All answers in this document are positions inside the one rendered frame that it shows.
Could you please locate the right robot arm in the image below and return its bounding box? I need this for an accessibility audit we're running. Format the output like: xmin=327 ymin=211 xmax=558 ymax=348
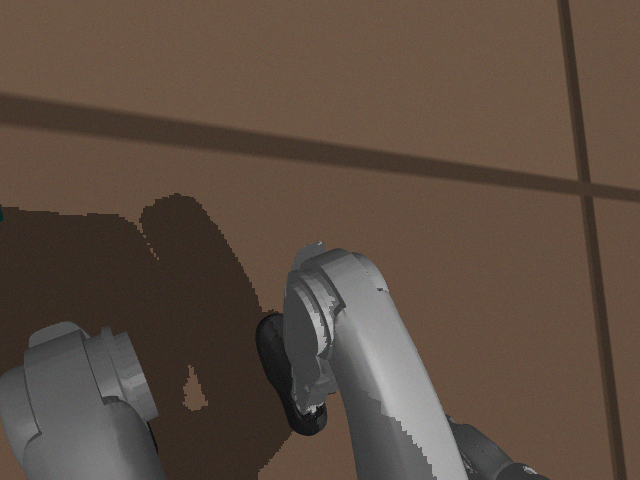
xmin=496 ymin=463 xmax=550 ymax=480

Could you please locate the right robot foot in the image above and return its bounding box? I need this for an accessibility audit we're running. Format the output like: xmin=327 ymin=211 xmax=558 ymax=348
xmin=255 ymin=314 xmax=327 ymax=436

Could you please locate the right robot hand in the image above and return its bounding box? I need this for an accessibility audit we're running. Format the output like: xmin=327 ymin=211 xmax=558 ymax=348
xmin=445 ymin=414 xmax=515 ymax=480

